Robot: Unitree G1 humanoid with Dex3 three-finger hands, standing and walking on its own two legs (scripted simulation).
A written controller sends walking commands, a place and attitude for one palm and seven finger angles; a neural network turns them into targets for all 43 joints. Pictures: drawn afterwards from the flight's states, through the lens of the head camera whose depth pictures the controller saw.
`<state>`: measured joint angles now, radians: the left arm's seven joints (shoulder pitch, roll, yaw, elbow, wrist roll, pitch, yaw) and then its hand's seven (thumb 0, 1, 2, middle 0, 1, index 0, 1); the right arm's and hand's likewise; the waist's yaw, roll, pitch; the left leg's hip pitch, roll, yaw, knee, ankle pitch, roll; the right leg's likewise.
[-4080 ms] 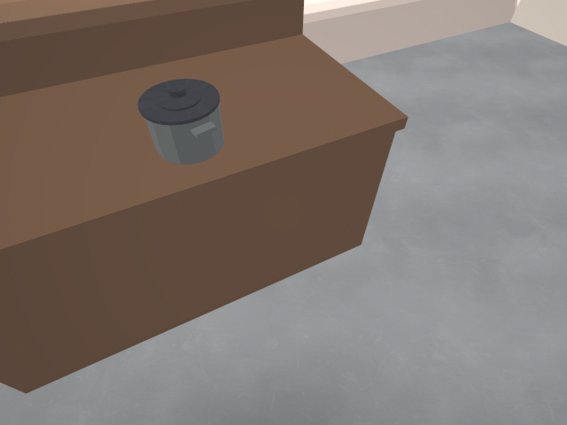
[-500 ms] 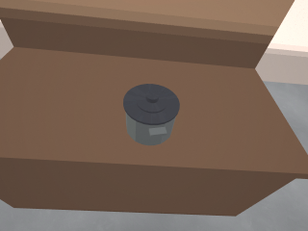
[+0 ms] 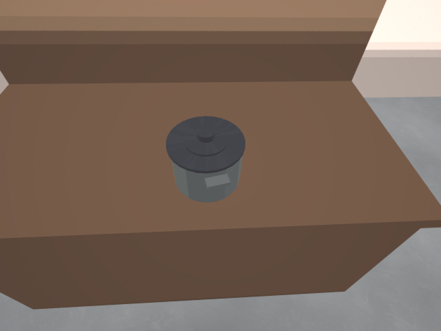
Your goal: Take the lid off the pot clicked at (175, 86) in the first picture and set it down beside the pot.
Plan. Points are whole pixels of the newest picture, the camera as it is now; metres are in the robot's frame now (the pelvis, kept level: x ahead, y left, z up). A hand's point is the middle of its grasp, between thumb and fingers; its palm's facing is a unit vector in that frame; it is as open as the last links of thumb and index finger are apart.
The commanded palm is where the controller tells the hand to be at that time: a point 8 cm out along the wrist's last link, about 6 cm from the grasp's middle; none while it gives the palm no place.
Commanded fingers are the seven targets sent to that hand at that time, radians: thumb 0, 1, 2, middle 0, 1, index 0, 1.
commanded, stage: look again from close up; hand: left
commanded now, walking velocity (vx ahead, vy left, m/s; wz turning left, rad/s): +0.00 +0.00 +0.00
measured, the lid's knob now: (205, 133) +0.52 +0.05 +0.06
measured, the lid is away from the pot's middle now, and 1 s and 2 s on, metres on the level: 0.00 0.00 0.00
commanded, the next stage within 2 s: shuffle to correct the standing spot in 0.96 s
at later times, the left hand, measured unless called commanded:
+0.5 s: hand out of the picture +0.02 +0.19 -0.17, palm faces +0.01 -0.97 -0.26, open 7.4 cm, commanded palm none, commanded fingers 0.00 0.90 0.90 -0.20 -0.30 -0.20 -0.30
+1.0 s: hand out of the picture +0.01 +0.19 -0.18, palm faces +0.00 -0.98 -0.21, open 7.4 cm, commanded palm none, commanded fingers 0.00 0.90 0.90 -0.20 -0.30 -0.20 -0.30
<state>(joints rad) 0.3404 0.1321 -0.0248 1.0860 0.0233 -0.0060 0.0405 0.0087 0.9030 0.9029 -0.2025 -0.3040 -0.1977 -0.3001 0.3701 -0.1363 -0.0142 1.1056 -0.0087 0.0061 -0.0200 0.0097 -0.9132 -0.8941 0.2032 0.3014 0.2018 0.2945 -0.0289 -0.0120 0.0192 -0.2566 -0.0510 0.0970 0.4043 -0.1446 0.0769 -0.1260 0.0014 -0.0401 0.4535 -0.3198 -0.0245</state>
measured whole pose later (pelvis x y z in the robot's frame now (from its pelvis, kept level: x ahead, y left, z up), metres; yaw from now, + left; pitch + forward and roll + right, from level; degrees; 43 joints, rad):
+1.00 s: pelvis +0.02 +0.02 +0.00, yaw +0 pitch +0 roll +0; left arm 0.31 0.17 -0.02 1.06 0.02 -0.02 0.05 0.01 0.90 0.90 -0.20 -0.30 -0.20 -0.30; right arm 0.20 -0.17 -0.01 1.08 -0.01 0.00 -0.01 0.01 -0.91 -0.89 0.20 0.30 0.20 0.29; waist 0.01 -0.01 0.04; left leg -0.25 -0.06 0.11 0.44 -0.19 0.10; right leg -0.11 -0.01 -0.03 0.44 -0.34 0.00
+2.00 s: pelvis +0.03 -0.05 -0.01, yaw +2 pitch +0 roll -2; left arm 0.37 0.13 0.00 1.03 0.04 0.03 0.04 0.01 0.90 0.90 -0.20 -0.30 -0.20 -0.30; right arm 0.26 -0.12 -0.05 1.13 -0.01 0.03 -0.05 0.01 -0.91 -0.89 0.20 0.30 0.20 0.29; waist -0.01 0.00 0.06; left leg -0.40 0.04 0.04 0.87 -0.45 0.00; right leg -0.11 0.11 -0.12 0.49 -0.39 -0.11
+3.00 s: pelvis +0.04 -0.11 +0.00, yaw +6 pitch +0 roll +0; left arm 0.30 0.20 -0.01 1.06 0.03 0.01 0.04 0.01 0.91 0.90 -0.20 -0.30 -0.20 -0.30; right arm 0.17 -0.14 -0.04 1.04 0.00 0.00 -0.01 -0.01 -0.95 -0.89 0.21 0.30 0.20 0.29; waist 0.01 -0.05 0.05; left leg -0.23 0.01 0.06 0.47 -0.25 0.02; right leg -0.20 -0.08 -0.03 0.43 -0.23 0.07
